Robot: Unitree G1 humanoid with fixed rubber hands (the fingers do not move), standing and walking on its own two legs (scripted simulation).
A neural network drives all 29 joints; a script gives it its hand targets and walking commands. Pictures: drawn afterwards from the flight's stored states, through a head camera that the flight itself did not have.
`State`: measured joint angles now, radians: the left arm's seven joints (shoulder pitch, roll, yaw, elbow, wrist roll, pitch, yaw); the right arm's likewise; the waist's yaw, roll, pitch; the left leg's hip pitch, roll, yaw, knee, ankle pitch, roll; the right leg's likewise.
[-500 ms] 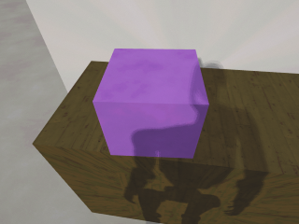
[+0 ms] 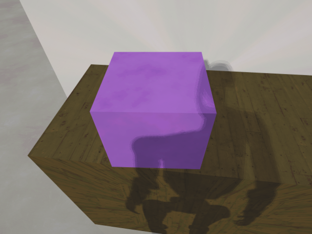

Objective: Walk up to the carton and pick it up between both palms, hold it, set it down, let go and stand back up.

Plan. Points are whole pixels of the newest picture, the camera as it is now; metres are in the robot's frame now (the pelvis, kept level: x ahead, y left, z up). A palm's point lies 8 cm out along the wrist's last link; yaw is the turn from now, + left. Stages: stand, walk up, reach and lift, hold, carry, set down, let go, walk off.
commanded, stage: walk up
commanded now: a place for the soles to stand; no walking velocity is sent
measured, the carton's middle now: (156, 109) +0.43 +0.02 +0.11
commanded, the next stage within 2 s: reach and lift in 0.22 s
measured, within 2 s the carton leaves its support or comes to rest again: neither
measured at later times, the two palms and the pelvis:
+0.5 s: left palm out of the picture +0.16 +0.25 -0.10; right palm out of the picture +0.15 -0.25 -0.12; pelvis -0.05 -0.01 -0.03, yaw +1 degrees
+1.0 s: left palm out of the picture +0.12 +0.23 -0.03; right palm out of the picture +0.13 -0.24 -0.06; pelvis -0.05 -0.03 +0.00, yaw +2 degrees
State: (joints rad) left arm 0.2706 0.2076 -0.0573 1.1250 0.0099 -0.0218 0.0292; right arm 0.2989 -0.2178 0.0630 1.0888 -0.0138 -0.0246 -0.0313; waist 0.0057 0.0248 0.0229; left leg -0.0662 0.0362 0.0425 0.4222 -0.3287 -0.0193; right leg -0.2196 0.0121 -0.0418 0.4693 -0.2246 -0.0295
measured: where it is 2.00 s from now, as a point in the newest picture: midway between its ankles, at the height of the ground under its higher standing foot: outside the picture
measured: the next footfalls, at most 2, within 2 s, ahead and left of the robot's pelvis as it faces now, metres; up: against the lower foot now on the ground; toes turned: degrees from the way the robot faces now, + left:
none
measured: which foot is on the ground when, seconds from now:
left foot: down 0.00-1.00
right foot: down 0.00-1.00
